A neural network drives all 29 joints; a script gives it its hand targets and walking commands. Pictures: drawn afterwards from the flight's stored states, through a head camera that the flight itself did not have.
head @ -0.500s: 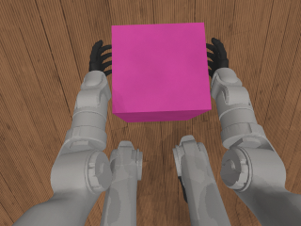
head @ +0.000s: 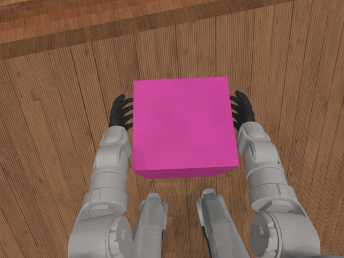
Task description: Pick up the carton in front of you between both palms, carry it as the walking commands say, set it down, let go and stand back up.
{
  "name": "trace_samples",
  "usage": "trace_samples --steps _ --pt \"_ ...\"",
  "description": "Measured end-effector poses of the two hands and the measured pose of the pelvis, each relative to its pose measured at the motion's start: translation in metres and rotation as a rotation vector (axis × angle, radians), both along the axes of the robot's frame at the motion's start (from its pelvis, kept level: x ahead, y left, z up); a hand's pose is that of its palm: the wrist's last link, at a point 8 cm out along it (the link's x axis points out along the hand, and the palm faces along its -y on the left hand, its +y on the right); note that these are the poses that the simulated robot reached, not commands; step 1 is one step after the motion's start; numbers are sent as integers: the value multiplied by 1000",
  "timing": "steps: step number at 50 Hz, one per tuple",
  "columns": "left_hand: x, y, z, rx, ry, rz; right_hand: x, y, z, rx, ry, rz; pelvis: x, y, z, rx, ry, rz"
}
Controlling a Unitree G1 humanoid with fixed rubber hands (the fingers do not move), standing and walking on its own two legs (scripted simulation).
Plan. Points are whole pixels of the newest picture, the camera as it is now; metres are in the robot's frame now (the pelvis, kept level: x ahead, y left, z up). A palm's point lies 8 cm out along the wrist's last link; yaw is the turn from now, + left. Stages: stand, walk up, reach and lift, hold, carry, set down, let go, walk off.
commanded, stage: reach and lift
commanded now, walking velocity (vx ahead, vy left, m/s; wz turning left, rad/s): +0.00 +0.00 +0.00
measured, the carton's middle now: (181, 136) +0.42 -0.01 -0.12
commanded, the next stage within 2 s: hold in 1.88 s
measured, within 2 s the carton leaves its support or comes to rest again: neither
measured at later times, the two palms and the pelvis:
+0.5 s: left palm (87, 116) +0.39 +0.14 +0.11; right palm (276, 107) +0.38 -0.16 +0.11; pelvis +0.06 +0.00 +0.14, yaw +0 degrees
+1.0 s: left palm (37, 101) +0.35 +0.15 +0.22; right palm (326, 85) +0.35 -0.15 +0.22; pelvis +0.06 +0.00 +0.20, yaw +0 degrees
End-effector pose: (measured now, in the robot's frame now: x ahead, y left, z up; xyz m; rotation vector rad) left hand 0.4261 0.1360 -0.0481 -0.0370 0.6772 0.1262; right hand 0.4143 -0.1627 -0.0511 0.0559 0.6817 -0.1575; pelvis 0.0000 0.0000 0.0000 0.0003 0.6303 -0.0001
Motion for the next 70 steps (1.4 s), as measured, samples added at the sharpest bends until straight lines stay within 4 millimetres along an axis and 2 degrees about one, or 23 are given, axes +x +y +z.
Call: trace_samples --steps 14,25,34,42,47,58,70 --pt "-24 4 93 1 6 7 -21 4 94 -2 7 5 33 0 85 0 -155 1" --pt "-41 7 161 7 1 10 -36 6 161 -7 2 14 56 -1 144 -1 -306 1" --pt "-53 9 214 9 -7 12 -47 8 216 -11 -6 20 70 -1 180 -1 -457 -2" --pt "-64 11 259 26 -27 1 -56 10 260 -29 -26 37 74 -1 197 -2 -599 -3" --pt "-68 11 270 41 -10 -11 -61 10 272 -44 -8 50 69 -2 200 -3 -660 -5" --pt "-72 11 271 38 4 -8 -65 10 273 -37 5 47 55 -2 199 -2 -691 -5" --pt "-67 11 278 46 -5 -14 -59 9 280 -46 -4 53 62 -2 202 -3 -698 -7"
